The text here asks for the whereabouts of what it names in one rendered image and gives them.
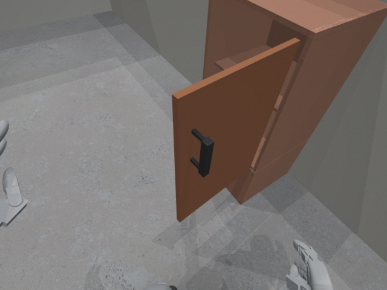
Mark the cupboard door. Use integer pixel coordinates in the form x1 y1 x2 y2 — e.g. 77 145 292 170
172 38 301 222

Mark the right robot hand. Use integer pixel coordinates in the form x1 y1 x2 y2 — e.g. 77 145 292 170
286 239 334 290

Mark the handle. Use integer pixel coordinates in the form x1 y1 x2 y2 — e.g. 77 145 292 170
190 129 214 177

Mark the left robot hand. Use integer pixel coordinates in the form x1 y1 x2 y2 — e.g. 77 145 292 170
0 120 28 227

